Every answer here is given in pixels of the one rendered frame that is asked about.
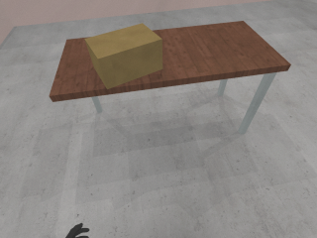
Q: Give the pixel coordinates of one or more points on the robot left hand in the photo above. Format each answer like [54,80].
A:
[76,230]

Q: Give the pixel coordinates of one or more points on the carton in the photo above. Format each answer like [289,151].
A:
[126,54]

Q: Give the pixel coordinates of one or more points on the table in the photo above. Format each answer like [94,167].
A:
[189,55]

